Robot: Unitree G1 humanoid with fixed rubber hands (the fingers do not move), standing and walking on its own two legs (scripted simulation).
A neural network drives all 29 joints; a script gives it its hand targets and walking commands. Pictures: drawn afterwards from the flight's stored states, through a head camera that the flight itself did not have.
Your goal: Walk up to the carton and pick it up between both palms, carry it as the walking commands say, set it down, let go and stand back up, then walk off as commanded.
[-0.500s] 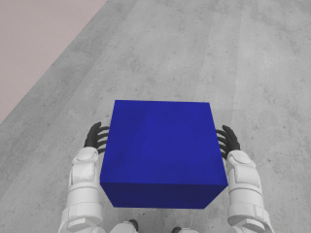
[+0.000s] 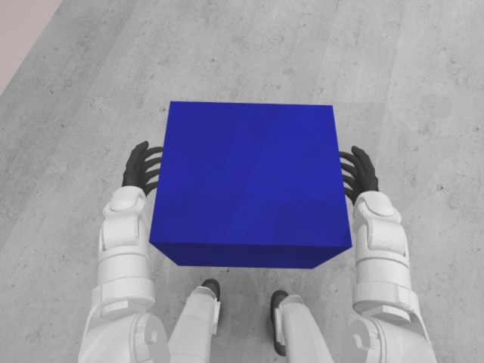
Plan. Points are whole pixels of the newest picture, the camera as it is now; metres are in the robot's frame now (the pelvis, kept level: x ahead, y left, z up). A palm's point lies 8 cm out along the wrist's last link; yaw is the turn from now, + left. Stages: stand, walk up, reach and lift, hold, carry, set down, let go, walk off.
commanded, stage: set down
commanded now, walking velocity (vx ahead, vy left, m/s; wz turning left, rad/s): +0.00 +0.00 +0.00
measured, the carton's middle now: (248, 193) +0.40 +0.02 -0.15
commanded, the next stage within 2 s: none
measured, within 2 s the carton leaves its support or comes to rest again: neither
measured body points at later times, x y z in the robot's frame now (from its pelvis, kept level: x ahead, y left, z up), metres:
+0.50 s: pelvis -0.01 +0.00 -0.07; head +0.22 +0.00 +0.31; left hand +0.41 +0.21 -0.16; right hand +0.43 -0.18 -0.16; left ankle +0.07 +0.14 -0.67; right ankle +0.05 -0.13 -0.67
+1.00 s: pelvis -0.03 +0.00 -0.15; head +0.23 +0.00 +0.21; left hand +0.43 +0.21 -0.24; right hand +0.45 -0.18 -0.24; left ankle +0.07 +0.14 -0.67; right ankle +0.05 -0.13 -0.67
